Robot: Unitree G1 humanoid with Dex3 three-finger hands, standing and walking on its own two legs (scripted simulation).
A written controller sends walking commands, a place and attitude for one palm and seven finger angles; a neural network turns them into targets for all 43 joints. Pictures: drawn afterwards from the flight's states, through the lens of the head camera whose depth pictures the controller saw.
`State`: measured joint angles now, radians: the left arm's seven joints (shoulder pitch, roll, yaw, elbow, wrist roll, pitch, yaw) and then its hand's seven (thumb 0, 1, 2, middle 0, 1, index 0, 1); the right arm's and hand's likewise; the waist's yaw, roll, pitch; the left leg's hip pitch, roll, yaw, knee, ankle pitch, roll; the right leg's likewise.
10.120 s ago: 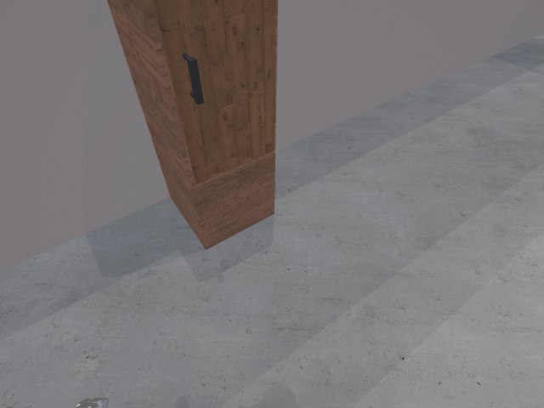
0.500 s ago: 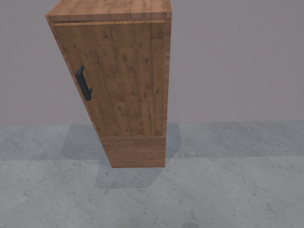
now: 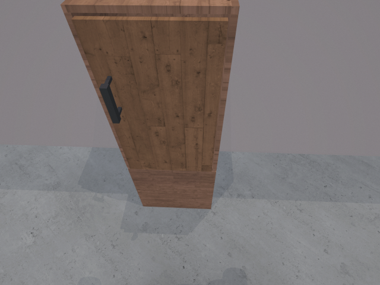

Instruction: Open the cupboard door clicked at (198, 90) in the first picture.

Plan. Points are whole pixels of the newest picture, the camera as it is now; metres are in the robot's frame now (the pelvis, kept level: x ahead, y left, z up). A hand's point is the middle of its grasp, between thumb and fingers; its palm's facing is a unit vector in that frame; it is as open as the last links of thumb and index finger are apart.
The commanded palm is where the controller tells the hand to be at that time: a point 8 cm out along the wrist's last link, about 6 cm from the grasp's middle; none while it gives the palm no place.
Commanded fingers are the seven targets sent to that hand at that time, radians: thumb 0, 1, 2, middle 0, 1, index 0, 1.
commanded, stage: come to a stop and stand still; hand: left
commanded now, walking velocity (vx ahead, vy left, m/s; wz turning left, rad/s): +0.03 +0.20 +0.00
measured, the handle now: (112, 100) +0.54 +0.26 +0.06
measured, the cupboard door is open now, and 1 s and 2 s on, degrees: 0 0 0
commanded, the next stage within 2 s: look again from close up in 1.50 s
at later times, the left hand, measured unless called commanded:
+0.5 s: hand out of the picture +0.08 +0.21 -0.15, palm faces -0.01 -0.97 -0.26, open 7.3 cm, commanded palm none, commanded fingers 0.00 0.90 0.90 -0.20 -0.30 -0.20 -0.30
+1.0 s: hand out of the picture +0.06 +0.25 -0.15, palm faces +0.00 -0.97 -0.25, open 7.4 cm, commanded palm none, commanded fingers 0.00 0.90 0.90 -0.20 -0.30 -0.20 -0.30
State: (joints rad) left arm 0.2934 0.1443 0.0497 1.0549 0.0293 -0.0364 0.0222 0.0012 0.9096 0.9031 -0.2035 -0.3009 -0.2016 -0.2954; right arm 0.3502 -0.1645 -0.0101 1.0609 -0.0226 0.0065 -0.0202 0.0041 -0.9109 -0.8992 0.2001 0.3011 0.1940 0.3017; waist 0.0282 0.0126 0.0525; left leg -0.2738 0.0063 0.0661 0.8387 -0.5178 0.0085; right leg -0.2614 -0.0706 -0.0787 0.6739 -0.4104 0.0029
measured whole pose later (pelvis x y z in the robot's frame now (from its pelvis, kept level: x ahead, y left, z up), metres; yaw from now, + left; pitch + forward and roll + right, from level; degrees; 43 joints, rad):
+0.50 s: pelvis +0.02 +0.02 +0.01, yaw -2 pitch +0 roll +2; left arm 0.24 0.16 0.02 0.98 0.03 0.00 0.02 0.00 0.91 0.90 -0.20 -0.30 -0.20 -0.30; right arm 0.18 -0.17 -0.03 0.98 -0.03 0.03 -0.02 0.00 -0.92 -0.90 0.20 0.30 0.20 0.30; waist 0.00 0.03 0.05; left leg -0.33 0.04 0.05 0.63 -0.37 0.00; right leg -0.26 0.01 -0.08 0.60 -0.34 -0.07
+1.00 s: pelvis -0.01 +0.05 +0.02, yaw -2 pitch -3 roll -1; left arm 0.25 0.25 0.00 0.97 0.01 0.01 0.02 0.00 0.91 0.90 -0.20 -0.30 -0.20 -0.30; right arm 0.24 -0.23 0.00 0.99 -0.03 0.01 -0.01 0.01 -0.91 -0.90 0.20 0.30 0.20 0.30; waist 0.01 -0.01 0.01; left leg -0.22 0.02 0.02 0.50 -0.22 0.01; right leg -0.18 0.02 -0.08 0.47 -0.24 -0.04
